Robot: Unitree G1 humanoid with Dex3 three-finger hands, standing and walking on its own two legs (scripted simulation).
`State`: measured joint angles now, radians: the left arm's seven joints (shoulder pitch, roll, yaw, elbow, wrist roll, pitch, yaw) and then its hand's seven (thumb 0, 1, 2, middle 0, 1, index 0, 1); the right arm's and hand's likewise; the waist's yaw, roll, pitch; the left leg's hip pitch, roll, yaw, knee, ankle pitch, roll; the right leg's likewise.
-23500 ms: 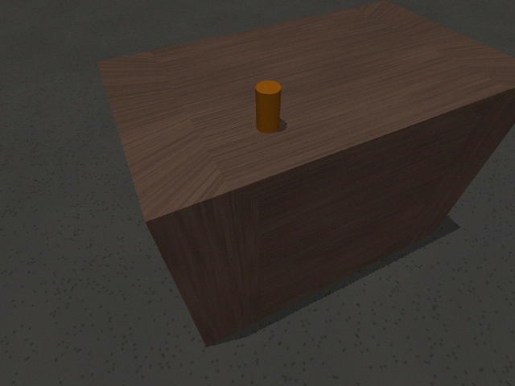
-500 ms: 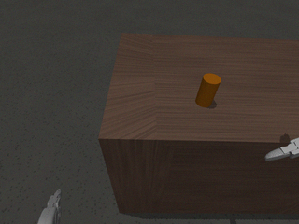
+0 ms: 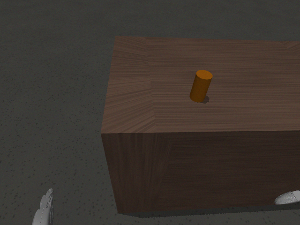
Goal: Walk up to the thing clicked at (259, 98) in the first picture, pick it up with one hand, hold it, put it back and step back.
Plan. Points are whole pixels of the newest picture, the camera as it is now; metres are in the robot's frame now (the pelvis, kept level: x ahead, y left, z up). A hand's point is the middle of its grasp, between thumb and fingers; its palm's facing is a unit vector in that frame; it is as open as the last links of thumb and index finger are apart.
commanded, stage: sink last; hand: right
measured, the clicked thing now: (200, 86) +0.54 -0.18 +0.09
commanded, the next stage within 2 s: home in 0.10 s
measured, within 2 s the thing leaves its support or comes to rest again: neither
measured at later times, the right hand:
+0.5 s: hand (264, 181) +0.19 -0.24 +0.10, palm faces +0.28 +0.90 -0.34, open 17.6 cm
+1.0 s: hand (211, 211) +0.19 -0.18 -0.10, palm faces +0.08 +0.97 -0.22, open 17.4 cm
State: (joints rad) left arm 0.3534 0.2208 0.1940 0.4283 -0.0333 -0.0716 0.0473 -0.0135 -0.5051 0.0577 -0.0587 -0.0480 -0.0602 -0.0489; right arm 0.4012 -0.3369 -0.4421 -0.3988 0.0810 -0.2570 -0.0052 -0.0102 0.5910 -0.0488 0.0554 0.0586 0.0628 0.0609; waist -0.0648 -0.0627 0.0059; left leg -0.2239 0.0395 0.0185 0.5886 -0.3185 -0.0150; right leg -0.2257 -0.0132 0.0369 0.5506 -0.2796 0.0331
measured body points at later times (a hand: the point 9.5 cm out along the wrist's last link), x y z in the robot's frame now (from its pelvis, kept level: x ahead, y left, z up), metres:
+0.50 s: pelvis +0.00 -0.01 +0.01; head +0.00 +0.01 +0.46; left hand +0.17 +0.21 -0.08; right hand +0.17 -0.28 +0.12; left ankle +0.00 +0.12 -0.73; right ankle +0.01 -0.15 -0.73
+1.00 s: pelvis +0.01 +0.00 +0.00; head +0.05 +0.00 +0.45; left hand +0.16 +0.24 -0.10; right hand +0.18 -0.23 -0.08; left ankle +0.00 +0.12 -0.73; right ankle +0.01 -0.15 -0.73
